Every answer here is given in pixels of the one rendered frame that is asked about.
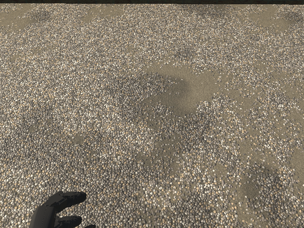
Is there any left robot hand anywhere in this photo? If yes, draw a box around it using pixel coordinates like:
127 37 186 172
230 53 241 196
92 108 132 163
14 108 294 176
28 191 96 228

